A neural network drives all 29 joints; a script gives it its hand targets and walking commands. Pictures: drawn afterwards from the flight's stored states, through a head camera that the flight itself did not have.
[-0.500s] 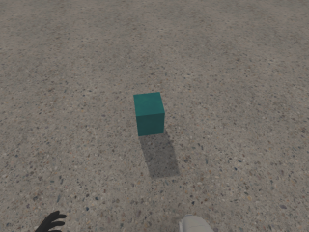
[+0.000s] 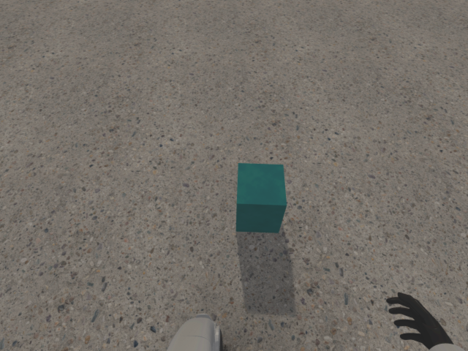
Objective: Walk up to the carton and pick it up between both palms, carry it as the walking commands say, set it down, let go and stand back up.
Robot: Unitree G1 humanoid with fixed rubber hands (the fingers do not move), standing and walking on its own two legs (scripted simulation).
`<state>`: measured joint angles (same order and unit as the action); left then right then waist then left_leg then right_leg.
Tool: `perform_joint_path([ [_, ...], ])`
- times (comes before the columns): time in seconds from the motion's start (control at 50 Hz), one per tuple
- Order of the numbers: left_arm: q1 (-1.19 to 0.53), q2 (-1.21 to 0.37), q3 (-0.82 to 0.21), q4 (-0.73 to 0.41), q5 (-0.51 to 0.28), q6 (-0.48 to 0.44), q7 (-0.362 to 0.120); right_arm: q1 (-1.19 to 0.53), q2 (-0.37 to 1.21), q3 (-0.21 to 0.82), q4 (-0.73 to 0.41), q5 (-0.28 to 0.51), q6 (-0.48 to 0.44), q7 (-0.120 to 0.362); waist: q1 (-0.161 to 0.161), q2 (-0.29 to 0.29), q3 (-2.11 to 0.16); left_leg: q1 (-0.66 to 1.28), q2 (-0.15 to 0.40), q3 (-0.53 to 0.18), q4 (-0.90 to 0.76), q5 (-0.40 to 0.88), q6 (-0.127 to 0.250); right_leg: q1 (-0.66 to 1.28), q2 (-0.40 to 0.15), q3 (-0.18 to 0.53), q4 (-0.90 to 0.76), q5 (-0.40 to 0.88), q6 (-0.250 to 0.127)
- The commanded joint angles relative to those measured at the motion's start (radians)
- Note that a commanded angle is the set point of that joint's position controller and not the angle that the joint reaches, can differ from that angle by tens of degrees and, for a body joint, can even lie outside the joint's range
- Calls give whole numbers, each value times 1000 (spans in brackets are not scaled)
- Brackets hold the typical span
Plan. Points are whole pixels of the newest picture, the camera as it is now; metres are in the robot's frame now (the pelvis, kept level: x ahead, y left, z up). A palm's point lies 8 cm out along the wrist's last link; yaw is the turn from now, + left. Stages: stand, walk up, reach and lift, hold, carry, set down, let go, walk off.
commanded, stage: walk up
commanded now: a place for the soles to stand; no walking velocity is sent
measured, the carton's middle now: (258, 198) +0.78 -0.05 -0.63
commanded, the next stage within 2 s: none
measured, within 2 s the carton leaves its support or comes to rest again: neither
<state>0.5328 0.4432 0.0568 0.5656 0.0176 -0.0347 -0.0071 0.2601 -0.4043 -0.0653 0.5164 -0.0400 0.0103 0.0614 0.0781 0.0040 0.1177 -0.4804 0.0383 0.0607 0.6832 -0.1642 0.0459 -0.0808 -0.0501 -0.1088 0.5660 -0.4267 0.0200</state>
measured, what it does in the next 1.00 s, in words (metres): walks ahead: left foot, then right foot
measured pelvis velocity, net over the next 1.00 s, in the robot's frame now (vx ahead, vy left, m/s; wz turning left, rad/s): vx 0.20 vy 0.00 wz -0.03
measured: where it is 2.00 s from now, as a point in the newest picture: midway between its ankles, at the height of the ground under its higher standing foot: (248, 305)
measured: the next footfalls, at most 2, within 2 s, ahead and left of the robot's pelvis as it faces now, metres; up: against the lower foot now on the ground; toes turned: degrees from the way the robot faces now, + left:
left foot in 0.04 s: +0.23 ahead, +0.14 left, +0.00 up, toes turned +0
right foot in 0.50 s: +0.35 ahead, -0.15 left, +0.00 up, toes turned -3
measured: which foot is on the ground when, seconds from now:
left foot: up 0.00-0.02, down 0.04-1.00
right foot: down 0.00-0.04, up 0.06-0.48, down 0.50-1.00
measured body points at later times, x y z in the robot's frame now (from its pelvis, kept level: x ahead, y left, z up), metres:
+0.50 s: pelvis +0.16 +0.00 +0.00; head +0.18 +0.00 +0.45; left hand +0.31 +0.31 -0.07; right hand +0.17 -0.32 -0.08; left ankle +0.13 +0.11 -0.72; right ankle +0.26 -0.14 -0.72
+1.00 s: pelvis +0.20 +0.00 +0.01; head +0.21 +0.00 +0.46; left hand +0.33 +0.31 -0.09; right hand +0.33 -0.32 -0.07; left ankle +0.19 +0.14 -0.72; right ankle +0.25 -0.14 -0.72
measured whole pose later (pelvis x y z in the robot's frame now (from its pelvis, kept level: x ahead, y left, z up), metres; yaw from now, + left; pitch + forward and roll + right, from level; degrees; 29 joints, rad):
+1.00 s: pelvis +0.20 +0.00 +0.01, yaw -2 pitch -3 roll +0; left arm 0.19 0.42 0.00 0.79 -0.02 -0.01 0.00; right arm 0.16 -0.41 -0.02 0.79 0.02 0.00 0.02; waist 0.01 -0.02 0.07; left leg -0.14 0.05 0.02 0.51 -0.31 -0.04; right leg -0.26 -0.05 -0.03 0.51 -0.19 0.02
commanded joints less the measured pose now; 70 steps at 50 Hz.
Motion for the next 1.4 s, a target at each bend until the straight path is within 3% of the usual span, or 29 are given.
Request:
perform_joint_path([
  [0.0,-23,157,49,-120,-10,-20,4,207,-234,-101,-40,-25,-42,-34,-172,131,-167,491,64,-165,-145,-136,83,-326,-129,64,278,209,-98],
  [0.02,30,97,31,-131,-16,-22,-1,257,-309,-121,-60,-23,-46,-53,-184,323,-292,650,313,-572,-270,-344,167,-505,-5,44,602,-159,-49],
  [0.04,0,139,44,-140,-6,-11,9,253,-319,-111,-81,11,-45,-69,-185,199,-224,577,392,-744,-382,-462,209,-605,40,167,674,-168,-49],
  [0.08,-65,205,58,-139,2,3,9,197,-254,-94,-81,33,-43,-77,-159,62,-113,437,348,-594,-387,-365,237,-600,-17,172,738,-67,-52],
  [0.1,-54,186,51,-112,-3,2,4,181,-251,-89,-72,30,-52,-79,-137,31,-92,398,320,-520,-373,-275,186,-563,-36,218,687,-26,-45],
  [0.16,-10,159,45,-49,-7,6,-1,168,-238,-76,-33,37,-61,-73,-86,53,-50,291,260,-341,-377,-93,91,-456,-39,218,536,45,-23],
  [0.18,-15,144,40,-51,-8,13,-5,175,-237,-77,-50,26,-64,-69,-86,93,-49,289,246,-292,-382,-39,113,-462,-19,185,532,65,-23],
  [0.3,-156,143,43,-55,-2,27,-5,155,-216,-66,-63,24,-51,-34,-117,168,72,200,168,-212,-463,-320,99,-504,-31,94,324,219,-1],
  [0.38,-215,131,36,-53,-5,13,8,144,-209,-62,-63,23,-39,-21,-114,143,39,112,164,-137,-382,-169,115,-289,2,47,154,251,-24],
  [0.42,-186,112,27,-36,-13,-1,24,151,-193,-46,-53,25,-33,-23,-83,125,-13,111,149,-95,-240,57,82,-164,9,67,62,309,-49],
  [0.46,-157,166,44,-24,1,-15,40,164,-174,-42,-38,33,-35,-28,-49,6,-116,159,125,-76,-84,103,30,-34,-37,140,-52,417,-92],
  [0.48,-119,197,49,-9,7,-15,49,193,-171,-37,-33,36,-34,-32,-35,-52,-178,128,83,-50,44,28,-1,43,-105,229,-67,440,-123],
  [0.5,-120,241,55,-23,-3,-17,58,208,-137,-24,-43,49,-34,-33,-37,-176,-239,73,26,-50,170,-174,-34,89,-263,449,-90,521,-188],
  [0.52,-105,230,47,-27,-7,-12,64,210,-151,-27,-31,35,-22,-42,-45,-151,-206,34,-2,-95,252,-434,-46,25,-355,563,-139,496,-257],
  [0.54,-146,259,64,-20,-5,-8,66,192,-173,-41,-21,51,-8,-55,-49,-153,-170,55,27,-129,263,-470,-35,6,-362,527,-94,612,-325],
  [0.58,-221,212,52,-47,-10,-4,55,183,-180,-27,14,47,-17,-56,-71,-164,-224,98,36,-100,119,-396,-25,14,-265,363,-15,738,-271],
  [0.62,-317,212,34,-61,-25,11,47,271,-199,-32,70,40,-22,-54,-135,-155,-240,272,36,-93,-56,-191,1,-144,-197,273,14,589,-167],
  [0.64,-356,172,17,-58,-29,18,38,201,-218,-33,75,33,-20,-54,-126,-121,-175,290,66,-142,-170,-109,10,-218,-131,209,42,487,-113],
  [0.66,-320,151,6,-56,-37,14,35,104,-247,-33,60,39,-18,-57,-106,1,-148,256,134,-233,-231,-72,30,-241,-81,187,69,431,-72],
  [0.68,-303,122,-2,-34,-38,19,32,-6,-240,-38,42,41,-14,-58,-72,5,-128,176,158,-227,-234,-99,52,-193,-46,143,35,327,-41],
  [0.72,-331,166,9,-13,-37,18,20,2,-198,-29,70,48,-19,-51,-78,-87,-122,161,126,-140,-189,-142,13,-121,-53,156,-38,269,-46],
  [0.76,-345,190,11,25,-31,9,18,34,-182,-14,118,57,-21,-50,-92,-59,-101,245,66,-99,-189,-107,-31,-170,-116,227,-84,332,-78],
  [0.8,-352,177,1,61,-37,1,13,-6,-197,-9,149,57,-25,-51,-83,-57,-88,249,86,-110,-216,-35,-19,-146,-101,189,-81,442,-72],
  [0.82,-340,164,-7,82,-37,1,11,-26,-200,-11,169,57,-28,-53,-78,10,-76,277,85,-104,-218,7,-18,-171,-103,198,-84,478,-77],
  [0.92,-374,158,-7,147,-39,0,14,-87,-190,-2,220,66,-34,-50,-77,-23,-165,320,102,-118,-260,37,-13,-93,-89,156,-112,422,-57],
  [0.98,-383,158,-7,189,-38,4,10,-137,-172,1,255,57,-31,-49,-78,49,-124,312,103,-97,-310,1,-21,-95,-93,150,-131,397,-45],
  [1.3,-410,138,13,343,-25,1,10,-169,-153,-11,409,56,-40,-55,-71,6,-102,328,96,-100,-407,-88,-24,-75,-96,172,-252,254,-42],
  [1.36,-419,129,17,351,-20,-3,12,-160,-159,-15,427,58,-41,-55,-77,-53,-128,356,103,-115,-415,-57,-19,-76,-97,161,-273,243,-36],
  [1.38,-340,166,53,325,1,-1,-4,-39,-188,-49,399,26,-51,-51,-94,-14,-178,392,63,-95,-358,-397,23,-90,-51,131,-201,-96,-64],
])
